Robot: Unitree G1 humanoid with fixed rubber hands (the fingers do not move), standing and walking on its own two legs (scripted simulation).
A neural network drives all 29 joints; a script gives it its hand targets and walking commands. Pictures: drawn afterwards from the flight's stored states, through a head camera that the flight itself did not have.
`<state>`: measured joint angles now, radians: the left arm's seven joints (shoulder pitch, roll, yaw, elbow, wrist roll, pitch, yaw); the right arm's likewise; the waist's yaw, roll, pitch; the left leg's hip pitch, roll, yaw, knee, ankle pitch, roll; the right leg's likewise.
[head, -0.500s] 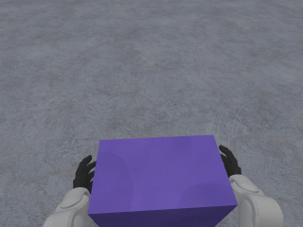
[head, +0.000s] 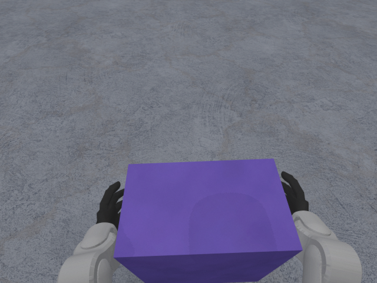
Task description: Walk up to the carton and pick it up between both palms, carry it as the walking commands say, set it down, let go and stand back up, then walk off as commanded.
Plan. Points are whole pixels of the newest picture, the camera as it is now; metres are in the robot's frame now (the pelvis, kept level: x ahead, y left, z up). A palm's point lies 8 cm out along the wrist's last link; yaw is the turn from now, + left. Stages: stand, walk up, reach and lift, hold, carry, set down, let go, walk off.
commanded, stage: carry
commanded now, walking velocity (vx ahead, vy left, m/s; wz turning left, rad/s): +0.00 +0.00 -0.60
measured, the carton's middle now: (202, 231) +0.23 -0.01 +0.03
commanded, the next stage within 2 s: none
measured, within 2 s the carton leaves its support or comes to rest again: neither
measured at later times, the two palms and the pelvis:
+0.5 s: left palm (168, 241) +0.20 +0.05 +0.07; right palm out of the picture +0.09 -0.26 +0.08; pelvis -0.07 -0.01 +0.00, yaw -18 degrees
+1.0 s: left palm (205, 282) +0.14 +0.00 +0.08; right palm out of the picture -0.05 -0.27 +0.08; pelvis -0.14 +0.00 +0.01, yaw -32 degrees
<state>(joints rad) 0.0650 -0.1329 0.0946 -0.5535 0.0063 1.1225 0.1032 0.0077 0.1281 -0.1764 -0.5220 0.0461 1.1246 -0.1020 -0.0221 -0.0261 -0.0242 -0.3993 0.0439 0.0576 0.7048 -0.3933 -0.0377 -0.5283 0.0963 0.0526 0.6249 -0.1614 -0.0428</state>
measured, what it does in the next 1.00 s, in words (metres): walks backwards, turning right: right foot, then left foot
